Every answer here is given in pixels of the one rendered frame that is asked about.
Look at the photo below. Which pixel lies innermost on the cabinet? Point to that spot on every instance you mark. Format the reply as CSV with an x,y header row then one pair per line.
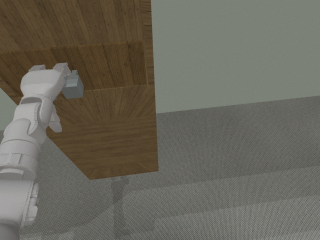
x,y
107,132

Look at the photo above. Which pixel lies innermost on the handle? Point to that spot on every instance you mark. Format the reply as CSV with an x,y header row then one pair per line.
x,y
73,87

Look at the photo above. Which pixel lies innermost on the left robot hand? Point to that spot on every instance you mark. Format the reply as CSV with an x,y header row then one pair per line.
x,y
48,83

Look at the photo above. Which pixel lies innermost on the drawer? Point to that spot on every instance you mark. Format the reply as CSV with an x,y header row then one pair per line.
x,y
99,66

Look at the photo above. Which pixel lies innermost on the left robot upper arm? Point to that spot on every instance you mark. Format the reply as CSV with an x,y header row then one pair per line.
x,y
19,202

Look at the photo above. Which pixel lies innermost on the robot left forearm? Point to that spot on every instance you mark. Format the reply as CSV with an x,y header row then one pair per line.
x,y
23,137

